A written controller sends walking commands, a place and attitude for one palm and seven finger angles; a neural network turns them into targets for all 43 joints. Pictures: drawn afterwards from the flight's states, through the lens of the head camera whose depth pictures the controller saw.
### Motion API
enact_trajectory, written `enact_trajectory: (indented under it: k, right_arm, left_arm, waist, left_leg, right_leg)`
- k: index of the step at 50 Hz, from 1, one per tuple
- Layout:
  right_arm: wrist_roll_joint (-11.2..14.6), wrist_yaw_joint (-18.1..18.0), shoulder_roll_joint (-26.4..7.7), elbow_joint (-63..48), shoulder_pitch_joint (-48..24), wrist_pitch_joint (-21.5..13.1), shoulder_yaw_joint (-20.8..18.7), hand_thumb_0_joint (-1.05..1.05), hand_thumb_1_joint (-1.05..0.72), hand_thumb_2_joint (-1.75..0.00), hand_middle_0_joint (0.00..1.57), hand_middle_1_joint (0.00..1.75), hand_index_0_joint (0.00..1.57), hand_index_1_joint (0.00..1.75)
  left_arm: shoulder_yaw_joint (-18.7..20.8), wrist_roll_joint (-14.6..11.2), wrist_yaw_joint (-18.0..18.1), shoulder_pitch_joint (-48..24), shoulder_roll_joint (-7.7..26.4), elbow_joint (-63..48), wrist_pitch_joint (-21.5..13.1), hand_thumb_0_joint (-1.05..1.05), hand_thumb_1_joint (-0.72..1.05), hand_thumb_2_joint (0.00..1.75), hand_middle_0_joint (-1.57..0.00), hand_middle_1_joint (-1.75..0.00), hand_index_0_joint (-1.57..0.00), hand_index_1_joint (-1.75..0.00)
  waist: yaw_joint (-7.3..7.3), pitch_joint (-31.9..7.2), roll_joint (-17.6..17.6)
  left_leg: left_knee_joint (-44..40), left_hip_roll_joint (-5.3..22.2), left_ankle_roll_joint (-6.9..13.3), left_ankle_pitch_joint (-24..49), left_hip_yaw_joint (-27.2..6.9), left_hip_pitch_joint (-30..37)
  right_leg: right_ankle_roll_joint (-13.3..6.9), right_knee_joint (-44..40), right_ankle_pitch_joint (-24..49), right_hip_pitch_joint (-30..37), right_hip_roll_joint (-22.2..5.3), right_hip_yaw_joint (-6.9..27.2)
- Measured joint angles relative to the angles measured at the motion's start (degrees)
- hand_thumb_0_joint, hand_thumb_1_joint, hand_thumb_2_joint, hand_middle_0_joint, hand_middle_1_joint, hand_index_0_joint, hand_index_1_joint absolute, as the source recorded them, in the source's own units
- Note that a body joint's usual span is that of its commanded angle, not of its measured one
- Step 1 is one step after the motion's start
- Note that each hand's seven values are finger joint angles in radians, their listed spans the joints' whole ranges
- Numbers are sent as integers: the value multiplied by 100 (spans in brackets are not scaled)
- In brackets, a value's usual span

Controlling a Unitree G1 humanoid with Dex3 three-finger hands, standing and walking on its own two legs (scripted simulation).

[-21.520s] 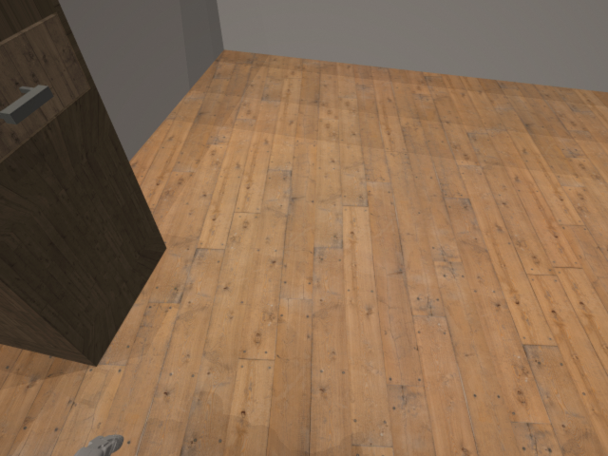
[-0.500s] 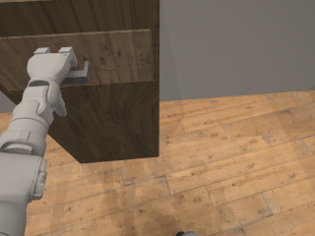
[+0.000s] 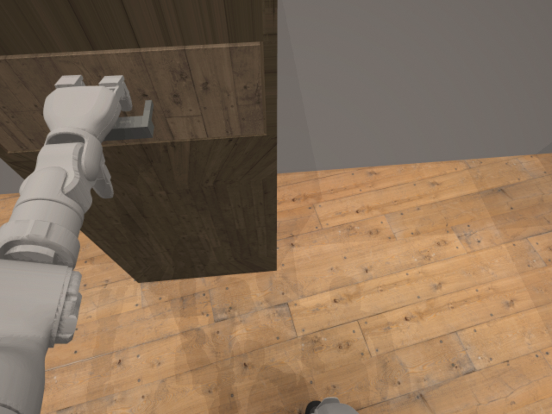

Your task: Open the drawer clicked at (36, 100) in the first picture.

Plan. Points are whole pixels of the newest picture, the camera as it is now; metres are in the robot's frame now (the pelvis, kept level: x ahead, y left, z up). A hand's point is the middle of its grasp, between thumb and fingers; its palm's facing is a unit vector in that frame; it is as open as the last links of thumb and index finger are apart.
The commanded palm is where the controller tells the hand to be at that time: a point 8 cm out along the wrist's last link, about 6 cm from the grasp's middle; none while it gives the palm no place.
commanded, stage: lift the fingers back up to retry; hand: left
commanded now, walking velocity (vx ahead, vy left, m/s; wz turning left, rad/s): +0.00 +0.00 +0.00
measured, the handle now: (115, 118) +0.55 +0.24 +0.08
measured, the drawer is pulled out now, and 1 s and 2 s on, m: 0.00 0.00 0.00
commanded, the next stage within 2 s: re-aim the fingers above the handle in 0.88 s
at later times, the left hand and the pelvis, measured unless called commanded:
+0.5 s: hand (99, 123) +0.50 +0.24 +0.12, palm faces +0.03 +0.01 -1.00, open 13.8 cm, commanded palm +0.48 +0.25 +0.17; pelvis +0.01 +0.00 +0.01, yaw +0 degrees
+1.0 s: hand (79, 120) +0.48 +0.24 +0.15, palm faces -0.03 +0.02 -1.00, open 13.9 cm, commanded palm +0.47 +0.25 +0.20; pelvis +0.01 -0.01 +0.02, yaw +1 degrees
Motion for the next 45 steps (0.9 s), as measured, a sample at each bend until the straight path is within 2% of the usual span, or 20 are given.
enact_trajectory:
  k: [11,20,26,31,39,45]
  right_arm:
    - [-2,-13,-3,-6,16,22,-20,1,-91,-90,20,30,20,30]
    - [-15,-9,24,33,-24,12,-58,1,-91,-90,20,30,20,30]
    - [2,35,34,62,-132,47,-51,1,-91,-90,20,30,20,30]
    - [47,42,29,14,-242,117,-16,1,-91,-90,20,30,20,30]
    - [119,12,-13,-70,-417,200,23,1,-91,-90,20,30,20,30]
    - [129,-72,-32,-135,-591,173,76,1,-91,-90,20,30,20,30]
  left_arm:
    - [72,-51,-114,153,21,-185,-59,0,-49,30,-24,-126,-32,-120]
    - [160,-109,-212,390,-100,-578,-198,0,-49,30,-29,-121,-32,-120]
    - [165,-153,-201,361,-167,-762,-20,0,-49,30,-31,-121,-32,-120]
    - [123,-249,-486,386,-175,-895,190,0,-49,30,-31,-120,-34,-121]
    - [-51,-406,-873,483,-166,-1284,246,0,-49,30,-32,-120,-32,-120]
    - [-106,-380,-1068,379,-85,-1049,84,0,-49,30,-32,-120,-32,-120]
  waist:
    - [14,12,22]
    - [58,75,74]
    - [111,62,119]
    - [164,56,161]
    - [316,96,178]
    - [338,180,95]
  left_leg:
    - [-46,8,-1,2,6,72]
    - [-246,-14,-3,40,-30,366]
    - [-421,-25,-10,78,-36,599]
    - [-626,-29,-13,137,-21,863]
    - [-877,-47,-34,231,-53,1246]
    - [-901,-55,-54,283,-94,1263]
  right_leg:
    - [1,-49,7,71,12,9]
    - [12,-239,21,377,-3,-20]
    - [15,-382,37,599,-7,-21]
    - [13,-540,74,836,-1,-4]
    - [-6,-712,110,1199,-13,-31]
    - [-35,-701,126,1215,-24,-72]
